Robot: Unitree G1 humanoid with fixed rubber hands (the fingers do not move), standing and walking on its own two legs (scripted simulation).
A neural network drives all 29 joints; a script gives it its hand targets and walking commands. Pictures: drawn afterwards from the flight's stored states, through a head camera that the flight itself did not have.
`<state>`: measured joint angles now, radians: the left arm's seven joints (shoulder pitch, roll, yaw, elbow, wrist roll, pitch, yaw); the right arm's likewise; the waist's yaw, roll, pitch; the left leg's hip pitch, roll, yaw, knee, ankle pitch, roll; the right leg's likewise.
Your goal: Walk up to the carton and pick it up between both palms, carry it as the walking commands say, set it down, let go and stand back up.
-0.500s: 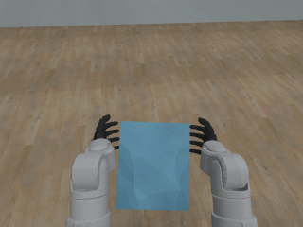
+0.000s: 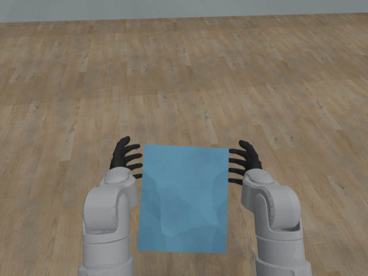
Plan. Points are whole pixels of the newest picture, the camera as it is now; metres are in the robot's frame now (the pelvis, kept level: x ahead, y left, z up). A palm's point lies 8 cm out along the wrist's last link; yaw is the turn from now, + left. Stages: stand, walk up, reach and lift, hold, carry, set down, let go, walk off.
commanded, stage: carry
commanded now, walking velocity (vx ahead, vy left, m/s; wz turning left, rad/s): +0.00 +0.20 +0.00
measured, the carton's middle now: (183, 191) +0.32 +0.01 -0.02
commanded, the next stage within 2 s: none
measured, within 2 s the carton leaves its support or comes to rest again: neither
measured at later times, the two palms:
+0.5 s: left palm (17, 212) +0.23 +0.29 +0.10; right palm (169, 213) +0.22 +0.04 +0.09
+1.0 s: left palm out of the picture +0.15 +0.40 +0.11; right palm (93, 270) +0.14 +0.14 +0.11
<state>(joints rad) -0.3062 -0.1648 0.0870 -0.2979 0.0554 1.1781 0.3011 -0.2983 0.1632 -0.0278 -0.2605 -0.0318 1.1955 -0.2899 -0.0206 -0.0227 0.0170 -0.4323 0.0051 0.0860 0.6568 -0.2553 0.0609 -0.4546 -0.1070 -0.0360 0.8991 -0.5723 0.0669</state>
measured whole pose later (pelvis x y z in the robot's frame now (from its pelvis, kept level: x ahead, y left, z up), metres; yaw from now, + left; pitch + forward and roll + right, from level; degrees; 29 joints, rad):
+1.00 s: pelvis -0.14 +0.27 +0.01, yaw -1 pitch -1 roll -1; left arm -0.33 -0.17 0.10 -0.19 0.07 1.22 0.30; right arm -0.29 0.16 -0.05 -0.18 -0.05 1.22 -0.29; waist -0.01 -0.02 -0.04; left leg -0.35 -0.05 0.05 0.59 -0.23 0.09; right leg -0.30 -0.05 -0.01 0.60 -0.33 0.04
